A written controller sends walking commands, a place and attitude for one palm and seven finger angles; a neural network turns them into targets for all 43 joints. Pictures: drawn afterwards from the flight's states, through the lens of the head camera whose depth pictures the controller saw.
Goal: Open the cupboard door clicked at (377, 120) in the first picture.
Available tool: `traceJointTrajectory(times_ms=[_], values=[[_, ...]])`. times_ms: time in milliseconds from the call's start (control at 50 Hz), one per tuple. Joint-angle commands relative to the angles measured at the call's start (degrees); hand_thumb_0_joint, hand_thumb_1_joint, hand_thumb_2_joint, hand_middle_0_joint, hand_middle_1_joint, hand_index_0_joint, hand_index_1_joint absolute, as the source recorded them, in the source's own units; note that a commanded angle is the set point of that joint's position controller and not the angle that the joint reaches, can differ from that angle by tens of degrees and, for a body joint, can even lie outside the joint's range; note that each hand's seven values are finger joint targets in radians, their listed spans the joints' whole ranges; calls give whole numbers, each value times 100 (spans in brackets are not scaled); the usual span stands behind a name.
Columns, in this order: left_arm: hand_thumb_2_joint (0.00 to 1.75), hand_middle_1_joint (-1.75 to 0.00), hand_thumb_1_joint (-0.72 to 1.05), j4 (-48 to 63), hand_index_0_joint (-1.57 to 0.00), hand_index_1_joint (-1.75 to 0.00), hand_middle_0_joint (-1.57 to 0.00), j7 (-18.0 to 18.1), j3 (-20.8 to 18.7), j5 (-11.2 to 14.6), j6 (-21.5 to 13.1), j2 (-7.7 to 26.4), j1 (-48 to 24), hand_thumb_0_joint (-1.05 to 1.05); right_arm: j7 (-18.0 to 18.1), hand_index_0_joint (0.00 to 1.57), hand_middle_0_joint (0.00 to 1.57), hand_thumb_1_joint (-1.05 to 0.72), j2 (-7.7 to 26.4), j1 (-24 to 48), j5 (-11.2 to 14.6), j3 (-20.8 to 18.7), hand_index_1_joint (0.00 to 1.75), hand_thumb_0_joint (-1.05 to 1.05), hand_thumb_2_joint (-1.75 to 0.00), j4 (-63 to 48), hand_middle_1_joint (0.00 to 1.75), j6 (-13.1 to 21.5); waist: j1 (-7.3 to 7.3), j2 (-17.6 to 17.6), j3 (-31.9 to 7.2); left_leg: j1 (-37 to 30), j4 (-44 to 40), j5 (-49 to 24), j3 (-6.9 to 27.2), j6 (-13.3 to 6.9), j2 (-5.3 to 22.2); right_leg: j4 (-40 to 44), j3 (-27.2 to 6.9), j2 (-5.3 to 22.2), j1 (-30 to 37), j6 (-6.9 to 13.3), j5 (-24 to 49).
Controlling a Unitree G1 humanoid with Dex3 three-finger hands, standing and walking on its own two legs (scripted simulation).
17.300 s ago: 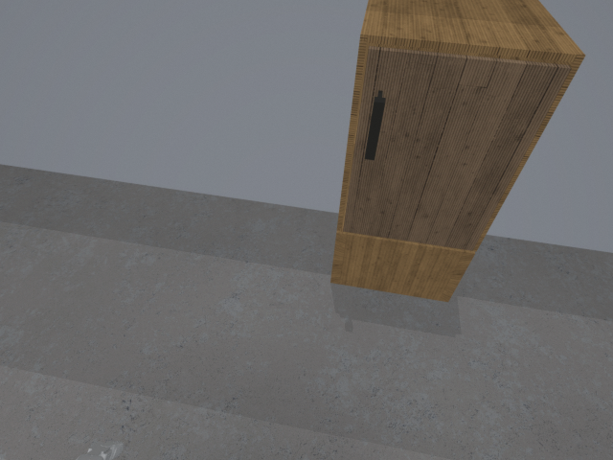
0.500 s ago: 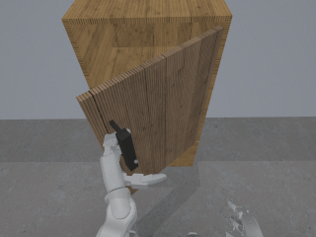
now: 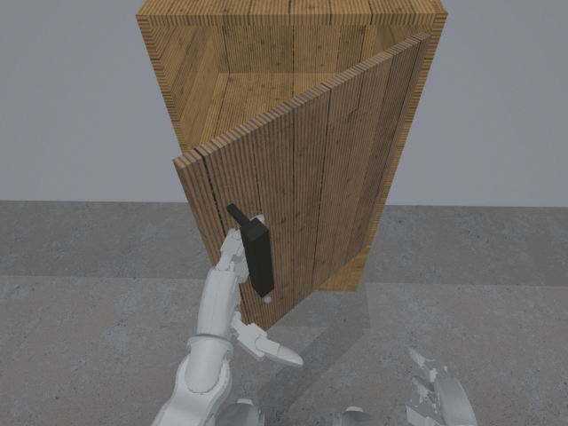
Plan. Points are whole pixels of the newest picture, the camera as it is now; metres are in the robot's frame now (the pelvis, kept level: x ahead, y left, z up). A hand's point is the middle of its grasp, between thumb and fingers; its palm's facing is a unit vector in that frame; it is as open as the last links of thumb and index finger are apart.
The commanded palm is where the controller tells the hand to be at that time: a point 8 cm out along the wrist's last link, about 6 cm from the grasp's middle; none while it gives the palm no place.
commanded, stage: slide the hand sideways off the handle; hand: left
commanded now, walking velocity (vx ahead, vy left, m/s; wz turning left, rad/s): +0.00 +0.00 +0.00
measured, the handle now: (249, 251) +0.34 +0.07 +0.06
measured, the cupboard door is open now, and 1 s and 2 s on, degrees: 42 44 44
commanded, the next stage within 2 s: draw the hand back to the body in 1.02 s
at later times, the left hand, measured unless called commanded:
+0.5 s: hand (251, 322) +0.24 +0.06 +0.06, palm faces -0.04 -1.00 +0.01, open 16.2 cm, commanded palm +0.21 +0.12 +0.06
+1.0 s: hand (211, 352) +0.20 +0.10 +0.06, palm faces +0.03 -1.00 -0.03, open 16.2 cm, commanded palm +0.17 +0.16 +0.06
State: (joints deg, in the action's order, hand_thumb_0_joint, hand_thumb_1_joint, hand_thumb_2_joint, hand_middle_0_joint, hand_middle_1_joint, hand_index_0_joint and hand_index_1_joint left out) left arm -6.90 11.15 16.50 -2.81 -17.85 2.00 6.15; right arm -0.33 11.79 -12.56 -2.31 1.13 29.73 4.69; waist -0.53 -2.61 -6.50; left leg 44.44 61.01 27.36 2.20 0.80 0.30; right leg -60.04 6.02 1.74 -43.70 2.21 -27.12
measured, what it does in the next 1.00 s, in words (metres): stands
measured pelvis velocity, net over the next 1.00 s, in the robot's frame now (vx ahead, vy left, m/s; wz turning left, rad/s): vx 0.02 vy -0.01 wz -0.02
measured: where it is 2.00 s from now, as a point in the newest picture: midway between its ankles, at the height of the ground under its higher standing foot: outside the picture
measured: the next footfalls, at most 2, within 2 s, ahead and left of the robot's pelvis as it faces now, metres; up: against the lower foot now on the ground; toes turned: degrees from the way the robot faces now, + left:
none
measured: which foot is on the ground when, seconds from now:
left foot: down 0.00-1.00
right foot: down 0.00-1.00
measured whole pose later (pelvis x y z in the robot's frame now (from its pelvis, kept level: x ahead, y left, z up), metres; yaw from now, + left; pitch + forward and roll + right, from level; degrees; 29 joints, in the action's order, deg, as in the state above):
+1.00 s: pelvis +0.02 -0.01 -0.01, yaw -1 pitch +13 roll +0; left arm 16.6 0.2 6.9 3.9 -20.5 5.7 37.3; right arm 1.0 12.2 -15.5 -0.5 0.5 22.4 4.1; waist -0.8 -1.9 -8.2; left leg 47.0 65.1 31.4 1.9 1.5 1.3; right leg -64.3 5.5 0.8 -46.8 2.7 -31.0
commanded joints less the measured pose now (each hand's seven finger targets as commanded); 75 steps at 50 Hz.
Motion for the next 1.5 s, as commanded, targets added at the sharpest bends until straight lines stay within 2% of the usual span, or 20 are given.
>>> traceJointTrajectory(times_ms=[0,40,120,220,280,380,400,480,600,760,860,920,1000,1060,1100,1180,1200,1300,1380,1480], values=[[30,-30,-50,1650,-15,-30,-15,-544,373,489,-400,-848,-957,0,91,20,20,-90,506,336,164,-172,30,0,-90,-1134,30,384,248,513,-1250,-778,-994,-484,-6,-207,-143,1229,-397,-100,789,-23,569],[30,-30,-50,1640,-15,-30,-15,-289,91,521,-264,-675,-856,0,103,20,20,-90,545,349,161,-158,30,0,-90,-1187,30,358,183,764,-1093,-622,-1053,-279,8,-186,-150,1295,-394,-94,757,-45,188],[30,-30,-50,1745,-15,-30,-15,179,-31,66,-255,-490,-468,0,35,20,20,-90,537,258,90,-186,30,0,-90,-1262,30,304,93,699,-1164,-565,-989,-473,-21,-186,-136,1050,-360,-91,668,-19,409],[30,-30,-50,2029,-15,-30,-15,241,26,-122,-287,-444,80,0,-38,20,20,-90,508,242,77,-177,30,0,-90,-1413,30,213,10,409,-1112,-537,-1007,-486,-92,-165,-134,984,-360,-104,682,23,495],[30,-30,-50,2247,-15,-30,-15,182,-63,-107,-278,-304,435,0,-18,20,20,-90,512,201,76,-188,30,0,-90,-1469,30,180,-18,518,-1162,-533,-988,-648,-99,-174,-129,983,-382,-120,832,27,727],[30,-30,-50,2559,-15,-30,-15,-29,-93,70,-247,-278,1158,0,21,20,20,-90,514,158,114,-166,30,0,-90,-1567,30,151,24,724,-948,-489,-984,-687,-106,-174,-119,1013,-362,-152,877,-9,870],[30,-30,-50,2654,-15,-30,-15,-62,-51,105,-266,-296,1123,0,27,20,20,-90,508,182,104,-153,30,0,-90,-1580,30,164,64,613,-864,-456,-956,-649,-107,-181,-121,1010,-376,-145,814,-28,862],[30,-30,-50,2800,-15,-30,-15,-196,-368,156,-397,11,1398,0,74,20,20,-90,521,126,93,-172,30,0,-90,-1534,30,188,65,716,-903,-335,-813,-681,-82,-185,-136,941,-425,-149,804,-31,904],[30,-30,-50,3166,-15,-30,-15,-457,-344,239,-525,59,1947,0,56,20,20,-90,529,105,98,-191,30,0,-90,-1616,30,232,57,233,-1061,-375,-671,-936,-83,-168,-143,703,-382,-159,700,-16,1229],[30,-30,-50,3389,-15,-30,-15,-709,-786,447,-486,377,2756,0,104,20,20,-90,535,-6,140,-248,30,0,-90,-1699,30,220,7,642,-1149,-152,-525,-1084,-106,-173,-161,683,-468,-166,954,-78,1610],[30,-30,-50,3536,-15,-30,-15,-934,-990,610,-575,490,3167,0,138,20,20,-90,531,21,165,-276,30,0,-90,-1717,30,234,4,613,-1103,14,-394,-1045,-135,-177,-182,695,-581,-136,969,-118,1688],[30,-30,-50,3570,-15,-30,-15,-1075,-1199,727,-672,642,3350,0,158,20,20,-90,529,44,177,-298,30,0,-90,-1665,30,261,0,515,-1021,139,-314,-1004,-123,-163,-180,673,-640,-120,945,-118,1643],[30,-30,-50,3763,-15,-30,-15,-1353,-1106,843,-850,659,3096,0,186,20,20,-90,588,65,187,-307,30,0,-90,-1661,30,355,115,343,-962,244,-145,-848,-105,-185,-180,656,-705,-100,673,-122,1289],[30,-30,-50,3739,-15,-30,-15,-1493,-1108,920,-929,699,2868,0,233,20,20,-90,639,-5,187,-319,30,0,-90,-1617,30,440,184,544,-1036,362,-1,-695,-73,-193,-167,661,-751,-98,524,-132,931],[30,-30,-50,3758,-15,-30,-15,-1534,-1032,959,-894,621,2999,0,233,20,20,-90,639,10,201,-322,30,0,-90,-1669,30,475,138,399,-1096,324,-1,-714,-82,-199,-176,613,-710,-114,477,-107,891],[30,-30,-50,4206,-15,-30,-15,-1387,-1712,998,-530,1256,3058,0,308,20,20,-90,618,17,280,-346,30,0,-90,-1806,30,353,-72,352,-1370,48,-287,-729,-136,-205,-185,902,-793,-137,969,-93,670],[30,-30,-50,4299,-15,-30,-15,-1350,-1718,1016,-417,1210,3073,0,325,20,20,-90,587,46,302,-327,30,0,-90,-1848,30,333,-96,241,-1317,-33,-366,-730,-165,-204,-194,975,-804,-123,1034,-102,667],[30,-30,-50,4116,-15,-30,-15,-1379,-1849,1287,34,1045,3067,0,422,20,20,-90,561,68,390,-245,30,0,-90,-1787,30,340,-2,635,-727,-218,-638,-635,-145,-210,-168,1459,-748,-132,1137,-188,485],[30,-30,-50,4016,-15,-30,-15,-1621,-1853,1380,189,1156,2884,0,483,20,20,-90,674,93,411,-193,30,0,-90,-1702,30,483,68,546,-307,-424,-906,-441,-76,-223,-120,1694,-645,-164,1007,-169,25],[30,-30,-50,4362,-15,-30,-15,-1700,-2150,1391,298,1467,2847,0,487,20,20,-90,688,32,417,-153,30,0,-90,-1642,30,640,-67,-66,-468,-891,-1282,-705,-14,-204,-107,1553,-369,-223,1264,-98,528]])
